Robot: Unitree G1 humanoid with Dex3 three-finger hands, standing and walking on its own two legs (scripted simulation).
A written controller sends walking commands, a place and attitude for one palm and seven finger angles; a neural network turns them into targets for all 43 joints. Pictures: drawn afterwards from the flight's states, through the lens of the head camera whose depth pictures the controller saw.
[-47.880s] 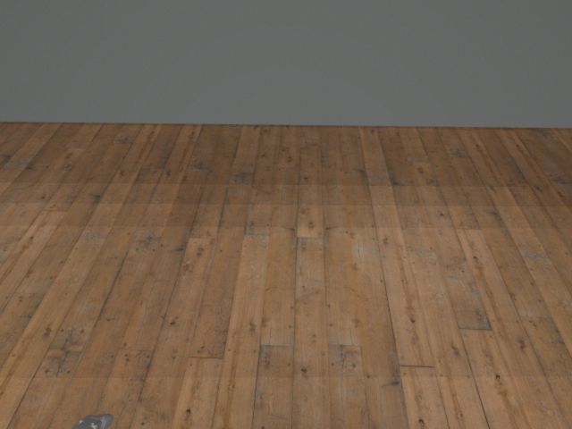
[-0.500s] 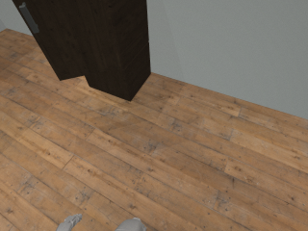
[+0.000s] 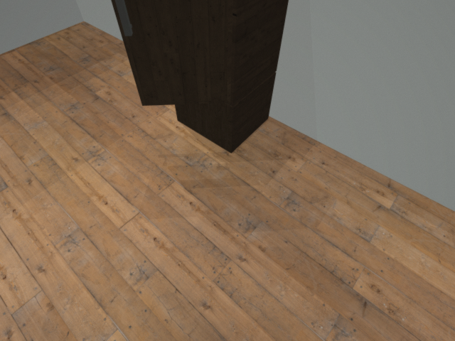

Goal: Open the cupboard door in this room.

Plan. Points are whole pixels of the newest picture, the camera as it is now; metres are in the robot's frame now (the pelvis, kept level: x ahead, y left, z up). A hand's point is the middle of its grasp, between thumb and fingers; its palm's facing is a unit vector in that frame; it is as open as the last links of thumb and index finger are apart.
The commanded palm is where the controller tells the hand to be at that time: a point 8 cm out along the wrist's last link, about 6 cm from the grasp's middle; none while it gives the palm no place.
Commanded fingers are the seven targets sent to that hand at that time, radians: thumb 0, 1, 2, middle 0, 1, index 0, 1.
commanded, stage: take the last steps up to it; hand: left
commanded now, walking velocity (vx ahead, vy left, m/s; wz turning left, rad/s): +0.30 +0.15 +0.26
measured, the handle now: (125, 14) +1.08 +0.44 +0.04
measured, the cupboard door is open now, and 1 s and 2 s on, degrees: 43 43 43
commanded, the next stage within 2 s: come to a stop and stand still in 1.50 s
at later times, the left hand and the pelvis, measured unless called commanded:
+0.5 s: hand out of the picture +0.02 +0.25 -0.19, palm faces +0.20 -0.96 -0.18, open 7.4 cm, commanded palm none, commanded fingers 0.00 0.90 0.90 -0.20 -0.30 -0.20 -0.30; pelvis +0.10 +0.07 -0.01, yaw +7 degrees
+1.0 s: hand (120, 246) +0.32 +0.28 -0.15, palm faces +0.14 -0.97 -0.21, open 7.1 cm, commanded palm none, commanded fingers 0.00 0.90 0.90 -0.20 -0.30 -0.20 -0.30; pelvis +0.28 +0.09 +0.01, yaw +5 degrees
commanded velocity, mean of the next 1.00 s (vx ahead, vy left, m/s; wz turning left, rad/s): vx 0.30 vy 0.07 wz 0.03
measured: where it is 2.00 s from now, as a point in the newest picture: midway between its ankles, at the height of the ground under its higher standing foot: (200, 257)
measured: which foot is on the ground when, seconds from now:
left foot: down 0.00-0.04, up 0.06-0.38, down 0.40-0.82, up 0.84-1.00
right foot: up 0.00-0.02, down 0.04-0.40, up 0.42-0.78, down 0.80-1.00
